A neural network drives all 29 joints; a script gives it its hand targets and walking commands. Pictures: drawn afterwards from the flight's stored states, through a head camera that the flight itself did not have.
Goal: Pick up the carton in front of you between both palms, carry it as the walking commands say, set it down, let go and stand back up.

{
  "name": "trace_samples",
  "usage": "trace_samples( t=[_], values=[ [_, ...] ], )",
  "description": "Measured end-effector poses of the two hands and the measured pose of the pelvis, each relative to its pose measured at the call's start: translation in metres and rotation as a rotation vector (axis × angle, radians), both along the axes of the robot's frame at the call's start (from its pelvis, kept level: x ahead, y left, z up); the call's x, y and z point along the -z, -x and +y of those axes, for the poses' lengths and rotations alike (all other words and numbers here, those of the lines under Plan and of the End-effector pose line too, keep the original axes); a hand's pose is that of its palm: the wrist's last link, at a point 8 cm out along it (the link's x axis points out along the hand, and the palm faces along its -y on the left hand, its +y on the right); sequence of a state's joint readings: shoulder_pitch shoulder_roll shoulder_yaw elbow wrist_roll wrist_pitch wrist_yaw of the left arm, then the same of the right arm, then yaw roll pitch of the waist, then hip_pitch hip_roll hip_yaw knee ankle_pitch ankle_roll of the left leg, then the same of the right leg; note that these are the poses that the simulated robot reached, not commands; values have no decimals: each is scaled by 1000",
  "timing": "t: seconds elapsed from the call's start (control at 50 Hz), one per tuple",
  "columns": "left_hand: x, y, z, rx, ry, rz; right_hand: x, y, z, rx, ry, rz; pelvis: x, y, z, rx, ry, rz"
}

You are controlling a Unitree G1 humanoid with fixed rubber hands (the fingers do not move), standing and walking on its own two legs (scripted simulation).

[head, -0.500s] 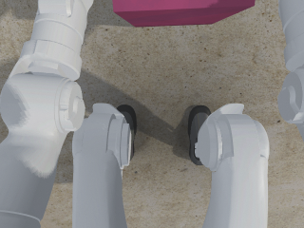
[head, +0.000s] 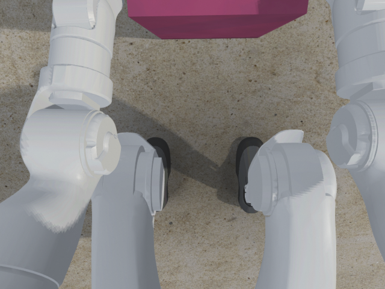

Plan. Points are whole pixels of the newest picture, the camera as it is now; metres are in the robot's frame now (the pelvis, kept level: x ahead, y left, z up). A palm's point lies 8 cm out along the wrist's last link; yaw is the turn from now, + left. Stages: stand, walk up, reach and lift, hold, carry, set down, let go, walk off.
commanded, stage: reach and lift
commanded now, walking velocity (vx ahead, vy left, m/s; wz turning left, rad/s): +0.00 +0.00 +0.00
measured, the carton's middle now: out of the picture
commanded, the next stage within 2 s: none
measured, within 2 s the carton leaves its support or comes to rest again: leaves its support in 0.02 s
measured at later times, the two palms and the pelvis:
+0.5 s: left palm out of the picture +0.50 +0.12 +0.05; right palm out of the picture +0.50 -0.18 +0.05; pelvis -0.02 +0.01 +0.11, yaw -3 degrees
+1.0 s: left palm out of the picture +0.47 +0.13 +0.20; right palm out of the picture +0.45 -0.17 +0.20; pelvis +0.02 +0.01 +0.23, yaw -3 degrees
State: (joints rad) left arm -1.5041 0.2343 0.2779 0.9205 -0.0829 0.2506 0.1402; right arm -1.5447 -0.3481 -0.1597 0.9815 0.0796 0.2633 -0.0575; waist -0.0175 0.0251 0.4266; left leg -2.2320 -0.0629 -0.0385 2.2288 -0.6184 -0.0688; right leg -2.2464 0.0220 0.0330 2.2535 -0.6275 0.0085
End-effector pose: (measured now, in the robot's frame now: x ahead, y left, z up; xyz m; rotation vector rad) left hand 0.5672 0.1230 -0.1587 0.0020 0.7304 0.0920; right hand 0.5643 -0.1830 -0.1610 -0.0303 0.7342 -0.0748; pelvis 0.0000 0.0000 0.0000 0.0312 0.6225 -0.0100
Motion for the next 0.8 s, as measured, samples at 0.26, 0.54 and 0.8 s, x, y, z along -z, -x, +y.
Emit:
trace_samples(
  t=[0.26,0.54,0.8],
  values=[
    [-130,34,-15,-12,20,-48,-132,41,-7,102,2,-45,-52,7,9,35,0,91],
    [-214,64,-2,-17,5,-39,-216,67,5,87,6,-34,-115,22,12,39,5,133],
    [-287,78,-3,-4,10,-46,-287,87,4,116,-12,-42,-172,-3,12,43,12,109]
  ],
)
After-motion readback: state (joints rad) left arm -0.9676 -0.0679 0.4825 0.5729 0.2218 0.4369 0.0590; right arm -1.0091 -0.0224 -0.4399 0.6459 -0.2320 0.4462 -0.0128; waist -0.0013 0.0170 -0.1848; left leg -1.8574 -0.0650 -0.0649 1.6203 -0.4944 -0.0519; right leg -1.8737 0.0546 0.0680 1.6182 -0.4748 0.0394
